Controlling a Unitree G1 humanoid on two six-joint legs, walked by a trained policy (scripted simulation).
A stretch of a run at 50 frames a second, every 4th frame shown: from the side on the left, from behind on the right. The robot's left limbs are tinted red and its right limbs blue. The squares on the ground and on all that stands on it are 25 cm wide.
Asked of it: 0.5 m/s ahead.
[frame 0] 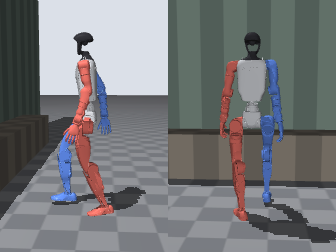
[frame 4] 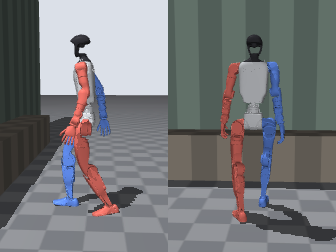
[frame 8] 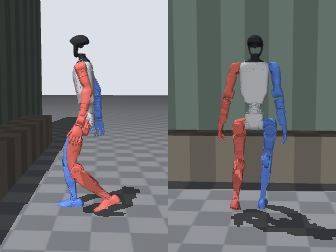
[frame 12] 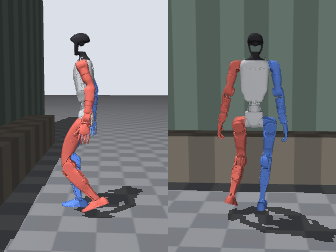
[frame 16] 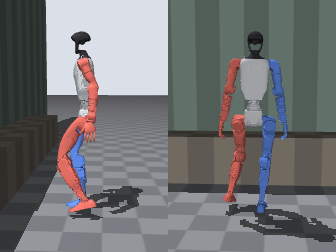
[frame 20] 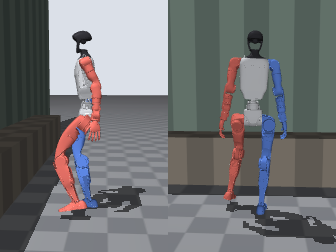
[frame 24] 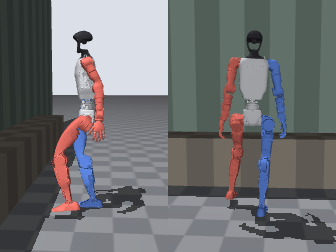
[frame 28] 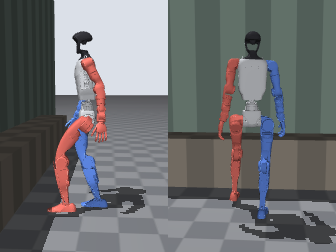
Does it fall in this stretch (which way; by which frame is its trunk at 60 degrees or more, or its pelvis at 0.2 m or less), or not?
no
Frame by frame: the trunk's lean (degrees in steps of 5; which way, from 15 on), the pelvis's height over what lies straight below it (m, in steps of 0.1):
0: 5, 0.8
4: 5, 0.8
8: 5, 0.8
12: 5, 0.8
16: 5, 0.8
20: 5, 0.8
24: 5, 0.8
28: 5, 0.8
